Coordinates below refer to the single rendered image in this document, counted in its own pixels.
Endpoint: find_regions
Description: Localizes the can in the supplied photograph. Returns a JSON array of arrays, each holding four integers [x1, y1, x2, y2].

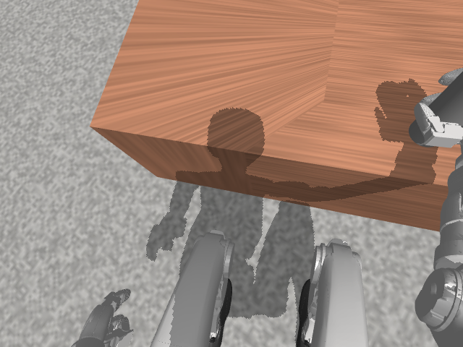
[[409, 72, 463, 147]]

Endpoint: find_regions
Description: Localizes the right robot arm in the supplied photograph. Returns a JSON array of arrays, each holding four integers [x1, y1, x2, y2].
[[415, 153, 463, 347]]

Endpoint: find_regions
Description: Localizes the left robot foot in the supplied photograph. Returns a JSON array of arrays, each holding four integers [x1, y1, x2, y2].
[[209, 279, 232, 347]]

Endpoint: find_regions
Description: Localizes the left robot hand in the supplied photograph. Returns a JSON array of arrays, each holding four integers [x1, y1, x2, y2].
[[79, 289, 133, 347]]

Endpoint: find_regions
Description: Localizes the right robot foot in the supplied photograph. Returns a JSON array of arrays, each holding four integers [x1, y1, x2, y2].
[[296, 279, 311, 347]]

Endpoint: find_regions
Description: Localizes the right robot hand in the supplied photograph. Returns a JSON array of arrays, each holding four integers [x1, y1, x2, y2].
[[414, 68, 463, 153]]

